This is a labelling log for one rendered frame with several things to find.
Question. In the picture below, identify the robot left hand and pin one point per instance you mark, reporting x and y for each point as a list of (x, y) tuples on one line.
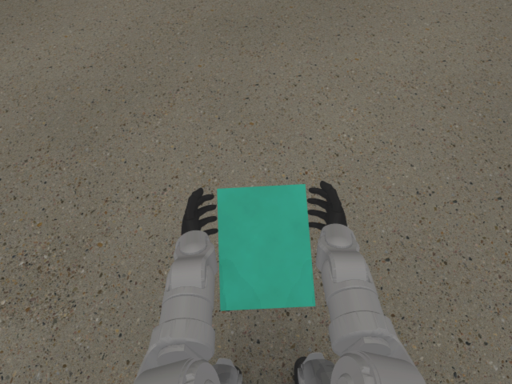
[(192, 213)]

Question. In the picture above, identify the robot thigh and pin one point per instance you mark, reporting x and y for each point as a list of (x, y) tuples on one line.
[(228, 374), (316, 371)]

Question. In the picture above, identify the robot left forearm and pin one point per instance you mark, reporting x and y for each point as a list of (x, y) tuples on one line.
[(185, 326)]

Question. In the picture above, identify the right robot upper arm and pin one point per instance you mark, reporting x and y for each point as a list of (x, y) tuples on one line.
[(360, 367)]

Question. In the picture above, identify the robot right hand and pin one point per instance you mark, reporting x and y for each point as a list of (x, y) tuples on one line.
[(333, 206)]

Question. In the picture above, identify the left robot thigh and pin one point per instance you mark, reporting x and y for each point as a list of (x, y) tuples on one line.
[(228, 374)]

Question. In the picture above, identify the right robot thigh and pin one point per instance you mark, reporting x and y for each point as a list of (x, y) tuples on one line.
[(316, 371)]

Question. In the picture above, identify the robot right forearm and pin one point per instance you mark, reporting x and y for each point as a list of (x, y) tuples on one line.
[(357, 319)]

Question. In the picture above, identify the left robot upper arm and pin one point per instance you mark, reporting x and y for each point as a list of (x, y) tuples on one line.
[(188, 371)]

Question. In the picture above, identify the carton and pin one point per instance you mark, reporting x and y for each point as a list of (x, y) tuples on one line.
[(264, 248)]

